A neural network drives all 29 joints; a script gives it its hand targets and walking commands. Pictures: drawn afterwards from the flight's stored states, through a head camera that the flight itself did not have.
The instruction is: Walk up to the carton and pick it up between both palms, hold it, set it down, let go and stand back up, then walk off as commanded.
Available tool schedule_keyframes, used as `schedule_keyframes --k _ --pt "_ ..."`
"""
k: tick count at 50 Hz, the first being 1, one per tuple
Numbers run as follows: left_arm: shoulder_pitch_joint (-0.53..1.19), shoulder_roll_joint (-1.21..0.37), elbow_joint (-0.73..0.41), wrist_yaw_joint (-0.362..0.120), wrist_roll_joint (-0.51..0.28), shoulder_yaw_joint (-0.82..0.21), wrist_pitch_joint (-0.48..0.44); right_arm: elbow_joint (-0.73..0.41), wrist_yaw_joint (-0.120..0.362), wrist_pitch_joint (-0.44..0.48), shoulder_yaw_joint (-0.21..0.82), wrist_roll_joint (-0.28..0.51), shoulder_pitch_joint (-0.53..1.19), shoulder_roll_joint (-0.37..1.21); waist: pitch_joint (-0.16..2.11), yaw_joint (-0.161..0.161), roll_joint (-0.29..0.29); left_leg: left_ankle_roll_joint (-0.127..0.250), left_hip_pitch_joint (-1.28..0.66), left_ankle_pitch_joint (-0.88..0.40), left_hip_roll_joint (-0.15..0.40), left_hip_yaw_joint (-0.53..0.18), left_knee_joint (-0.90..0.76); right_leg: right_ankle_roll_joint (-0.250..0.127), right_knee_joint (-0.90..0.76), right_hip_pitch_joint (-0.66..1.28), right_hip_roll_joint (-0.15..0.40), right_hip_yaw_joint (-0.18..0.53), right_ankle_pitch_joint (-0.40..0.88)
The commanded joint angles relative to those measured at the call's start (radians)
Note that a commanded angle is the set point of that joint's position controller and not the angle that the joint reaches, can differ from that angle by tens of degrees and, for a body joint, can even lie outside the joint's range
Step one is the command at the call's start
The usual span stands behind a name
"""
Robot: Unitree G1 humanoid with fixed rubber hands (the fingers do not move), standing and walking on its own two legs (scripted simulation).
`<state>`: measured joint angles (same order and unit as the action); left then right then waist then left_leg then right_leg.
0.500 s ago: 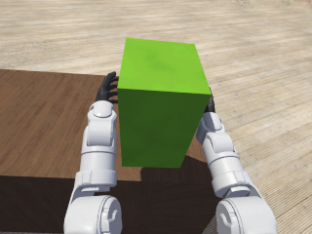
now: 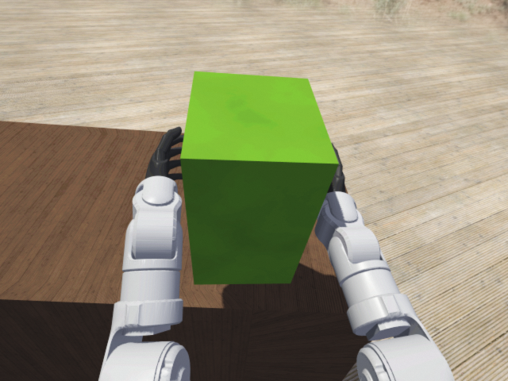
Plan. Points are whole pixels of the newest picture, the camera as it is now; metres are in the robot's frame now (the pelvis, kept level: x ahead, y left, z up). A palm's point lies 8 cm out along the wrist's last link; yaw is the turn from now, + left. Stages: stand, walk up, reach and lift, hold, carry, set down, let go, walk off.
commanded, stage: reach and lift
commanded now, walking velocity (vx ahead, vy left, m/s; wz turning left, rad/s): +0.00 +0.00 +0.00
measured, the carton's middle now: (247, 188) +0.37 +0.00 +0.17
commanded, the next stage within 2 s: hold in 0.14 s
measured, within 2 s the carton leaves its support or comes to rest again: neither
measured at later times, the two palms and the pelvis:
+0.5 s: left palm (160, 174) +0.34 +0.12 +0.21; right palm (339, 179) +0.34 -0.14 +0.20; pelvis -0.02 -0.02 +0.00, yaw +0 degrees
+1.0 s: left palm (147, 175) +0.33 +0.14 +0.22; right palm (331, 180) +0.34 -0.12 +0.21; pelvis -0.03 -0.01 +0.00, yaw +0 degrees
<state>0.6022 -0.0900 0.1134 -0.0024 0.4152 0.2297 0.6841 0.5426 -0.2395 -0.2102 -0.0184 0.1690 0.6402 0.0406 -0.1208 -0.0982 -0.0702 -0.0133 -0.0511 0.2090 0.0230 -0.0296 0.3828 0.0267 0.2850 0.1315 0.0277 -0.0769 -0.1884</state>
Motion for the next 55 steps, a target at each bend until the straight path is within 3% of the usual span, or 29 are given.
schedule_keyframes --k 1,4,5,6,9,10,12,15,16,19,21,23,24,27,30,31,34,36,37,38,39,42,43,45,47,50,52,54,55 --pt "0.585 -0.535 -0.089 -0.165 -0.152 -0.436 -0.034 -0.277 0.101 0.041 0.336 0.053 0.743 0.469 0.350 -0.020 0.102 -0.052 -0.116 -0.457 -0.051 0.050 -0.040 0.035 -0.018 0.000 -0.104 -0.058 0.255" --pt "0.613 -0.567 -0.115 -0.146 -0.172 -0.469 -0.039 -0.375 0.112 0.060 0.372 0.068 0.819 0.473 0.430 0.008 0.125 -0.059 -0.131 -0.499 -0.040 0.039 -0.028 0.022 -0.011 -0.019 -0.123 -0.066 0.201" --pt "0.624 -0.574 -0.135 -0.139 -0.190 -0.488 -0.051 -0.355 0.110 0.052 0.373 0.068 0.795 0.494 0.448 -0.012 0.102 -0.058 -0.134 -0.518 -0.041 0.042 -0.017 0.030 -0.011 -0.001 -0.121 -0.061 0.231" --pt "0.636 -0.564 -0.139 -0.134 -0.197 -0.497 -0.050 -0.400 0.111 0.059 0.389 0.075 0.822 0.493 0.478 0.000 0.110 -0.059 -0.125 -0.496 -0.051 0.039 -0.011 0.034 -0.004 -0.003 -0.114 -0.059 0.257" --pt "0.656 -0.535 -0.100 -0.131 -0.174 -0.449 -0.042 -0.312 0.117 0.034 0.363 0.056 0.823 0.491 0.445 0.012 0.104 -0.042 -0.121 -0.427 -0.041 0.040 -0.037 0.023 -0.015 -0.044 -0.111 -0.049 0.173" --pt "0.629 -0.519 -0.079 -0.132 -0.164 -0.430 -0.038 -0.340 0.121 0.034 0.376 0.050 0.822 0.493 0.439 0.020 0.081 -0.030 -0.095 -0.365 -0.050 0.053 -0.050 0.027 -0.020 -0.023 -0.107 -0.050 0.173" --pt "0.648 -0.492 -0.049 -0.147 -0.144 -0.384 -0.027 -0.274 0.115 0.017 0.346 0.032 0.794 0.499 0.376 0.013 0.054 -0.009 -0.040 -0.281 -0.056 0.059 -0.071 0.032 -0.013 -0.011 -0.092 -0.043 0.181" --pt "0.670 -0.484 0.021 -0.163 -0.100 -0.331 0.001 -0.200 0.122 0.009 0.293 0.019 0.847 0.492 0.350 0.029 0.070 0.011 -0.013 -0.155 -0.059 0.079 -0.112 0.023 -0.032 -0.012 -0.084 -0.034 0.093" --pt "0.688 -0.512 -0.026 -0.159 -0.140 -0.368 -0.011 -0.280 0.120 0.020 0.327 0.032 0.898 0.523 0.431 0.027 0.043 0.015 -0.014 -0.178 -0.062 0.078 -0.095 0.029 -0.022 -0.001 -0.089 -0.038 0.126" --pt "0.720 -0.522 -0.081 -0.164 -0.161 -0.404 -0.029 -0.270 0.103 0.018 0.347 0.044 0.849 0.551 0.507 0.006 0.075 -0.001 -0.062 -0.308 -0.069 0.064 -0.059 0.032 0.001 0.043 -0.089 -0.032 0.267" --pt "0.712 -0.512 -0.056 -0.170 -0.157 -0.392 -0.031 -0.276 0.093 0.006 0.333 0.036 0.833 0.552 0.492 -0.011 0.077 0.000 -0.049 -0.276 -0.085 0.070 -0.051 0.043 -0.003 0.062 -0.076 -0.022 0.308" --pt "0.691 -0.501 -0.066 -0.174 -0.146 -0.387 -0.014 -0.302 0.086 0.000 0.351 0.062 0.843 0.566 0.481 -0.003 0.080 0.007 -0.033 -0.258 -0.088 0.074 -0.049 0.041 -0.002 0.072 -0.069 -0.013 0.325" --pt "0.668 -0.487 -0.057 -0.182 -0.120 -0.352 -0.005 -0.274 0.086 -0.008 0.339 0.062 0.837 0.542 0.455 0.017 0.072 0.016 -0.039 -0.237 -0.084 0.071 -0.071 0.048 -0.007 0.067 -0.071 -0.019 0.281" --pt "0.690 -0.470 0.012 -0.195 -0.089 -0.320 0.014 -0.180 0.093 -0.029 0.299 0.031 0.821 0.537 0.300 0.005 0.072 0.023 0.025 -0.114 -0.081 0.080 -0.108 0.036 -0.031 0.007 -0.061 -0.027 0.128" --pt "0.720 -0.487 -0.055 -0.204 -0.128 -0.350 0.013 -0.238 0.088 -0.020 0.303 0.038 0.846 0.551 0.367 0.001 0.056 0.020 -0.013 -0.154 -0.075 0.086 -0.102 0.036 -0.029 0.031 -0.072 -0.029 0.148" --pt "0.751 -0.517 -0.106 -0.201 -0.153 -0.388 0.004 -0.273 0.082 -0.010 0.327 0.050 0.847 0.579 0.430 -0.016 0.075 0.011 -0.026 -0.219 -0.085 0.087 -0.075 0.039 -0.016 0.058 -0.071 -0.032 0.224" --pt "0.764 -0.522 -0.090 -0.182 -0.142 -0.393 0.015 -0.292 0.090 -0.012 0.331 0.065 0.899 0.559 0.388 0.002 0.125 -0.003 -0.021 -0.235 -0.080 0.081 -0.081 0.030 -0.012 0.018 -0.082 -0.037 0.164" --pt "0.691 -0.491 -0.048 -0.187 -0.090 -0.352 0.039 -0.189 0.093 -0.036 0.288 0.046 0.818 0.529 0.293 0.005 0.133 0.005 -0.011 -0.179 -0.071 0.079 -0.096 0.023 -0.031 0.004 -0.074 -0.026 0.116" --pt "0.733 -0.494 -0.008 -0.196 -0.089 -0.339 0.046 -0.183 0.097 -0.037 0.265 0.025 0.873 0.525 0.256 -0.014 0.104 0.020 0.029 -0.065 -0.075 0.090 -0.123 0.027 -0.046 -0.012 -0.066 -0.035 0.030" --pt "0.716 -0.487 -0.022 -0.199 -0.090 -0.326 0.045 -0.223 0.098 -0.030 0.283 0.031 0.867 0.539 0.301 0.014 0.075 0.025 0.039 -0.074 -0.073 0.091 -0.124 0.029 -0.037 0.009 -0.071 -0.041 0.045" --pt "0.738 -0.502 -0.004 -0.201 -0.093 -0.330 0.043 -0.186 0.108 -0.034 0.270 0.012 0.878 0.528 0.250 0.010 0.082 0.025 0.048 -0.027 -0.068 0.092 -0.145 0.027 -0.045 -0.023 -0.069 -0.043 -0.019" --pt "0.745 -0.498 -0.024 -0.193 -0.102 -0.321 0.038 -0.218 0.116 -0.021 0.273 0.024 0.914 0.526 0.337 0.024 0.068 0.024 0.037 -0.064 -0.069 0.092 -0.136 0.026 -0.035 0.012 -0.080 -0.047 0.018" --pt "0.763 -0.510 -0.005 -0.193 -0.111 -0.328 0.037 -0.237 0.113 -0.014 0.272 0.026 0.943 0.531 0.373 0.011 0.072 0.023 0.018 -0.094 -0.065 0.089 -0.132 0.023 -0.028 0.018 -0.083 -0.048 0.027" --pt "0.772 -0.517 -0.047 -0.183 -0.110 -0.352 0.028 -0.243 0.115 -0.008 0.281 0.036 0.939 0.536 0.395 0.020 0.101 0.012 0.003 -0.128 -0.068 0.092 -0.120 0.021 -0.027 0.015 -0.082 -0.044 0.058" --pt "0.758 -0.561 -0.079 -0.179 -0.153 -0.400 0.021 -0.246 0.111 -0.002 0.281 0.036 0.900 0.532 0.455 -0.007 0.112 -0.008 -0.035 -0.219 -0.057 0.081 -0.093 0.016 -0.009 0.017 -0.095 -0.047 0.120" --pt "0.758 -0.543 -0.057 -0.164 -0.149 -0.395 0.014 -0.221 0.118 -0.007 0.289 0.029 0.890 0.524 0.438 -0.003 0.114 -0.009 -0.046 -0.202 -0.056 0.076 -0.094 0.018 -0.019 -0.009 -0.092 -0.049 0.092" --pt "0.764 -0.530 -0.032 -0.168 -0.116 -0.360 0.028 -0.158 0.123 -0.019 0.238 0.014 0.875 0.498 0.372 -0.008 0.122 0.001 0.013 -0.080 -0.053 0.082 -0.125 0.014 -0.023 -0.015 -0.083 -0.050 0.007" --pt "0.730 -0.505 -0.029 -0.177 -0.102 -0.339 0.040 -0.183 0.122 -0.020 0.254 0.024 0.888 0.500 0.352 0.014 0.107 0.012 0.036 -0.079 -0.060 0.091 -0.134 0.017 -0.027 0.015 -0.081 -0.043 0.017" --pt "0.734 -0.511 -0.032 -0.180 -0.097 -0.326 0.036 -0.152 0.122 -0.022 0.239 0.025 0.864 0.503 0.379 0.006 0.113 0.015 0.025 -0.087 -0.062 0.095 -0.137 0.019 -0.029 0.022 -0.079 -0.042 0.025"
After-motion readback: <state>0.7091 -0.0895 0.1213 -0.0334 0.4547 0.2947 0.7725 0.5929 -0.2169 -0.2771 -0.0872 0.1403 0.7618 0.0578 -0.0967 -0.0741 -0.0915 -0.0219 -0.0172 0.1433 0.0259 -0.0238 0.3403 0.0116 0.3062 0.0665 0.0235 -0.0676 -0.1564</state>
